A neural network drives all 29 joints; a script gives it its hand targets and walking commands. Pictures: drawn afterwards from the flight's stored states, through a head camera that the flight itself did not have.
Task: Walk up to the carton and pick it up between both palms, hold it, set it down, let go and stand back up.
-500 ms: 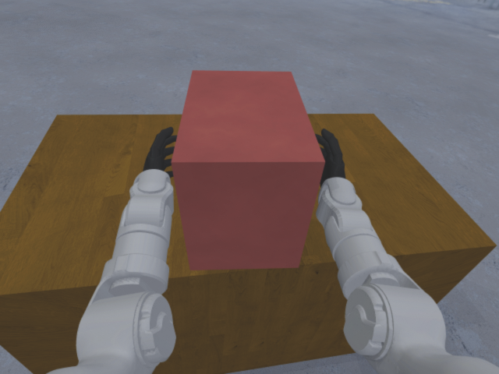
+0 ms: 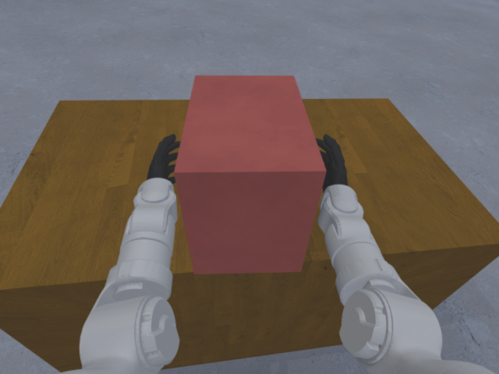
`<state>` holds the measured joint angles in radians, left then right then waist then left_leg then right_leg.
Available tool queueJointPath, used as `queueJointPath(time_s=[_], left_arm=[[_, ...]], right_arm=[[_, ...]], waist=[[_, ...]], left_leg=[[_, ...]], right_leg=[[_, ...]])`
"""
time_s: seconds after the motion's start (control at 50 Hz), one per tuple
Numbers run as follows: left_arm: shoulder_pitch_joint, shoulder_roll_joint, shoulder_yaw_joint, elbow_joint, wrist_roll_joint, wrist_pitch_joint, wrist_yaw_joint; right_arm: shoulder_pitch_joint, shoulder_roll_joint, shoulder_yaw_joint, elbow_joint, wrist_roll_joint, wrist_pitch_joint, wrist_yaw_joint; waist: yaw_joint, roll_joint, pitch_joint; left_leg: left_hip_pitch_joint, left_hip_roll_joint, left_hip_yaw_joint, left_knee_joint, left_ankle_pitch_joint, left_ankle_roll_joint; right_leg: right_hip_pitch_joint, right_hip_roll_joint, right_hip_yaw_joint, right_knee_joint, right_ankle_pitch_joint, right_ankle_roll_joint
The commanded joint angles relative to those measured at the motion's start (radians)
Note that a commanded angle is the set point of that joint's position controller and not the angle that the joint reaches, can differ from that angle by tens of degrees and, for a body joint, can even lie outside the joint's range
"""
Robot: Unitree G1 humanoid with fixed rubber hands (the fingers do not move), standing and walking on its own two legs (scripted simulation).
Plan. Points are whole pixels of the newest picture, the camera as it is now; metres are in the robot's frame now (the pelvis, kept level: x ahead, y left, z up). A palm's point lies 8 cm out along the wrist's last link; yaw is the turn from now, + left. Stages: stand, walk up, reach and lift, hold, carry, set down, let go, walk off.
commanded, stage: set down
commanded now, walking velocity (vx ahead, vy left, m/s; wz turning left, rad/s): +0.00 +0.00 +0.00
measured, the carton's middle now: (246, 170) +0.47 +0.04 +0.08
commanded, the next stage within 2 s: none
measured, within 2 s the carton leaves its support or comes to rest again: rests again in 1.44 s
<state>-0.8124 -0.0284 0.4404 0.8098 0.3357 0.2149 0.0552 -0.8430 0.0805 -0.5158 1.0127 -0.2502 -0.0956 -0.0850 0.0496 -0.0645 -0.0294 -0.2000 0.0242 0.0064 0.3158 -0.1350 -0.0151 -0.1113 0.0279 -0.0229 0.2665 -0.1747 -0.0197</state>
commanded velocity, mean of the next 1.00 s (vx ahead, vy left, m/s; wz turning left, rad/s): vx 0.00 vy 0.00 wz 0.00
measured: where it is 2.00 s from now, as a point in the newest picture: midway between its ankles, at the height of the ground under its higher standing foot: outside the picture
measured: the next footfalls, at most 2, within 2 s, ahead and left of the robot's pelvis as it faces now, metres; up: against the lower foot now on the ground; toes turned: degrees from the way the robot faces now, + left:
none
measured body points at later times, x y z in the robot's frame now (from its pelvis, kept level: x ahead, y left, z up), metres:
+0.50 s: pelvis +0.00 +0.00 +0.00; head +0.03 +0.02 +0.45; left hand +0.42 +0.18 +0.08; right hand +0.44 -0.11 +0.10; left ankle +0.02 +0.12 -0.75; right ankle -0.02 -0.10 -0.75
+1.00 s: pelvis +0.01 +0.00 +0.00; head +0.07 +0.01 +0.44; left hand +0.44 +0.18 +0.06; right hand +0.45 -0.11 +0.07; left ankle +0.02 +0.12 -0.75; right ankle -0.02 -0.10 -0.75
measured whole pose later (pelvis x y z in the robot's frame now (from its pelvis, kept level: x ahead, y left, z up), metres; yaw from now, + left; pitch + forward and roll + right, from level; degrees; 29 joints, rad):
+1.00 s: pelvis +0.01 +0.00 +0.00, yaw -1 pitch +13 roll +0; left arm -0.87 -0.04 0.56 0.98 0.36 -0.01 0.06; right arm -0.86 0.11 -0.68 0.99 -0.48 -0.19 -0.04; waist 0.09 -0.03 -0.09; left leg -0.42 0.03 0.06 0.32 -0.12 -0.01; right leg -0.36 0.02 -0.03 0.32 -0.18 -0.02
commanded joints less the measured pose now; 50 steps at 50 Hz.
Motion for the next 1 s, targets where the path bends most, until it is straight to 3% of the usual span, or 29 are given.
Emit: queueJointPath(time_s=[0.0,0.34,0.74,0.98], left_arm=[[-0.783,-0.527,-0.297,-0.140,-0.054,-0.109,-0.115],[-0.784,-0.485,-0.202,-0.071,-0.013,-0.167,-0.105],[-0.798,-0.468,-0.146,0.008,0.006,-0.255,-0.079],[-0.722,-0.454,-0.118,0.105,0.023,-0.311,-0.094]], right_arm=[[-0.746,0.454,0.275,-0.119,-0.036,-0.077,0.162],[-0.713,0.486,0.193,-0.084,-0.142,-0.089,0.187],[-0.672,0.506,0.113,-0.021,-0.247,-0.120,0.206],[-0.635,0.528,0.150,-0.012,-0.269,-0.152,0.188]], waist=[[-0.002,0.118,-0.683],[0.027,0.089,-0.719],[0.047,0.084,-0.823],[0.047,0.038,-0.818]], left_leg=[[0.328,-0.018,0.115,0.052,0.446,-0.061],[0.241,-0.015,0.139,0.041,0.418,-0.038],[0.240,0.001,0.148,0.084,0.525,-0.030],[0.110,-0.004,0.150,0.062,0.477,-0.003]], right_leg=[[0.121,-0.001,-0.085,0.027,0.405,0.059],[0.135,-0.012,-0.076,0.062,0.441,0.073],[0.000,-0.012,-0.080,0.080,0.424,0.068],[0.095,-0.027,-0.065,0.126,0.564,0.086]])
